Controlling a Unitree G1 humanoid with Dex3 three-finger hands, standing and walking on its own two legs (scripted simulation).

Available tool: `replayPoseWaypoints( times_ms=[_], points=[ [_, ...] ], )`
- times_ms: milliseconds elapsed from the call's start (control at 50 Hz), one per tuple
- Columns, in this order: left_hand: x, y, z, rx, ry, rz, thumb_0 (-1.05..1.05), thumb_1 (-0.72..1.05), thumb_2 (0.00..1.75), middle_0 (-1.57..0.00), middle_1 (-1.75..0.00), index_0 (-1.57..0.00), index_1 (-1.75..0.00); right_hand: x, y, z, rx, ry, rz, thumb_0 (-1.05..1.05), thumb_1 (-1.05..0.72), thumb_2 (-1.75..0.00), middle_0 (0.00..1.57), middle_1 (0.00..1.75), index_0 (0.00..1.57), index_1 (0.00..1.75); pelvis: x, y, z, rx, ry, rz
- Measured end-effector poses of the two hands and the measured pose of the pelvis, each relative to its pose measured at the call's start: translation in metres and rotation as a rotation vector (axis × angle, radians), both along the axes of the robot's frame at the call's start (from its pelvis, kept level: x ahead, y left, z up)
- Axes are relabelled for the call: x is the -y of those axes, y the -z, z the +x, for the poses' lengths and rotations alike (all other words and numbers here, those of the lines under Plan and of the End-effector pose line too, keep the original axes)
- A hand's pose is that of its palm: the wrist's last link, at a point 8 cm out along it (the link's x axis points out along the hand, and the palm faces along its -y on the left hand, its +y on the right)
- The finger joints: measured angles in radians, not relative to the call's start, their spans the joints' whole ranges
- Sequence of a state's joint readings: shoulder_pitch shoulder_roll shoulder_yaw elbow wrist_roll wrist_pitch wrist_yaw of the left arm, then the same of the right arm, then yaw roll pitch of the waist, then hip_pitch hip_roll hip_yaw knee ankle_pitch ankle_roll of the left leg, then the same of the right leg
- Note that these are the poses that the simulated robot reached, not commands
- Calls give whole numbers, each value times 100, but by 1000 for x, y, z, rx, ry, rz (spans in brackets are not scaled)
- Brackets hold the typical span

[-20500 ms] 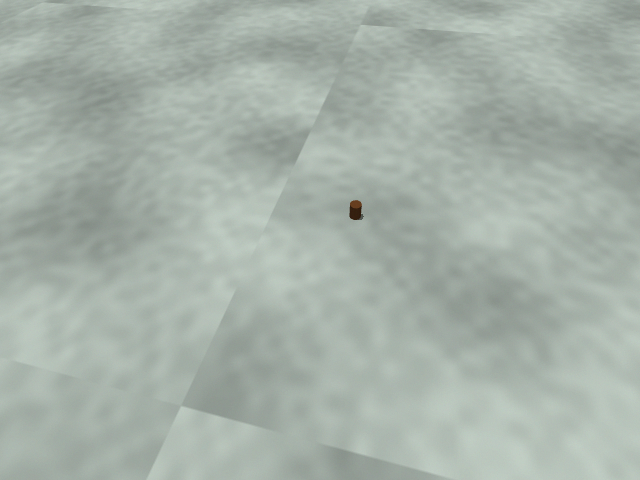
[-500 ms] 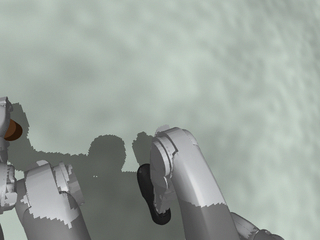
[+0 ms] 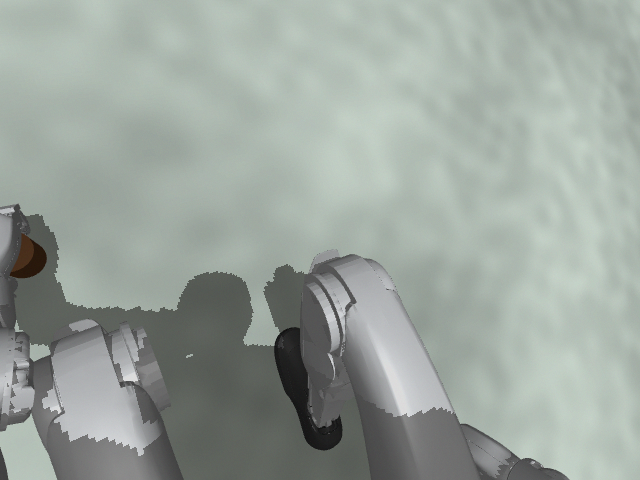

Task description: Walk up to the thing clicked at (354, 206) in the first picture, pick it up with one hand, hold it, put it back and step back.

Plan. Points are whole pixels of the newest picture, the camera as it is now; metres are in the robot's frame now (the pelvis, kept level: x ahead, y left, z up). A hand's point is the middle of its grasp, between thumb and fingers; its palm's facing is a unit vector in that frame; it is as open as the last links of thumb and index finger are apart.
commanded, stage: settle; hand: left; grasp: from above
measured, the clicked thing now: (16, 255) +0.42 +0.27 -0.28
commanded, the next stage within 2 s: lift in 0.90 s
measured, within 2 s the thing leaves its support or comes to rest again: leaves its support in 0.32 s
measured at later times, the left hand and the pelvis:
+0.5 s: hand out of the picture +0.41 +0.29 -0.21, palm faces -0.36 -0.12 -0.92, open 8.1 cm; pelvis +0.01 +0.00 +0.00, yaw +1 degrees
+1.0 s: hand out of the picture +0.40 +0.28 -0.13, palm faces -0.42 -0.10 -0.90, open 7.9 cm; pelvis +0.00 -0.01 +0.03, yaw +7 degrees
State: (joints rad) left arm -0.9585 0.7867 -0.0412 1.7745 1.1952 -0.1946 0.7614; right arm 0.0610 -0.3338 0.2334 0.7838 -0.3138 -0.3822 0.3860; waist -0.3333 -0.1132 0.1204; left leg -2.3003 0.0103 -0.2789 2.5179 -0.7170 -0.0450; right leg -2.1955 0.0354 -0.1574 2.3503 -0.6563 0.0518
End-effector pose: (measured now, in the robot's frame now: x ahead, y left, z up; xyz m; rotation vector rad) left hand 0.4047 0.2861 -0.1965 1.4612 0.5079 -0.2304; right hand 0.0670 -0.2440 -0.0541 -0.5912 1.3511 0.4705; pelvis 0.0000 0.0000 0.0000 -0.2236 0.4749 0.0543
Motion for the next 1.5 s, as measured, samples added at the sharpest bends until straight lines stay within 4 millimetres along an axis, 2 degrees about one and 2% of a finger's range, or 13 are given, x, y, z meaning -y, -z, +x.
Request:
replayPoseWaypoints(
  times_ms=[240, 340, 480, 680, 860, 1080, 1220, 1360, 1500],
  points=[
    [0, -2, 3, 4, -17, -4, 4, 26, 53, -76, -82, -69, -69, 1, 1, -2, 4, 23, 3, 0, -93, -90, 20, 29, 20, 30, 0, 1, 0, -4, -1, 2],
    [0, -10, 7, 36, -28, -10, 5, 28, 52, -77, -84, -69, -68, 2, 4, -4, 0, 57, 8, 0, -93, -90, 20, 29, 20, 30, 0, 1, 2, -14, -2, 8],
    [-3, -39, 8, 82, -66, 14, 6, 30, 49, -77, -87, -68, -68, 8, 13, -1, 14, 160, 13, 0, -92, -90, 20, 29, 20, 30, 0, -2, 5, -58, -4, 27],
    [1, -87, 1, 19, -83, 39, 6, 31, 46, -76, -83, -69, -66, 21, 30, 23, 89, 278, 15, 0, -92, -90, 20, 29, 20, 30, 5, -12, 4, -95, -27, 83],
    [6, -113, 1, 11, -49, 17, 7, 34, 40, -81, -75, -72, -60, 32, 33, 32, 118, 314, -48, 0, -92, -90, 20, 29, 20, 30, 11, -19, -1, -93, -45, 113],
    [0, -134, 1, 19, -32, 38, 9, 37, 35, -92, -67, -76, -52, 35, 20, 24, 105, 355, -124, 0, -92, -90, 20, 29, 20, 30, 10, -33, -2, -108, -56, 117],
    [-3, -154, -4, 14, -58, 24, 9, 36, 36, -95, -64, -77, -50, 32, 6, 21, 104, 397, -137, 0, -92, -90, 20, 29, 20, 30, 9, -49, -2, -121, -61, 113],
    [-6, -187, -16, 0, -57, 23, 9, 35, 37, -96, -62, -78, -49, 28, -14, 29, 138, 428, -127, 0, -92, -90, 20, 29, 20, 30, 8, -72, -4, -122, -69, 115],
    [-8, -229, -32, 13, -55, 16, 8, 34, 38, -96, -62, -78, -49, 23, -41, 49, 202, 435, -109, 0, -93, -90, 20, 29, 20, 30, 8, -101, -5, -116, -76, 120]
  ],
)
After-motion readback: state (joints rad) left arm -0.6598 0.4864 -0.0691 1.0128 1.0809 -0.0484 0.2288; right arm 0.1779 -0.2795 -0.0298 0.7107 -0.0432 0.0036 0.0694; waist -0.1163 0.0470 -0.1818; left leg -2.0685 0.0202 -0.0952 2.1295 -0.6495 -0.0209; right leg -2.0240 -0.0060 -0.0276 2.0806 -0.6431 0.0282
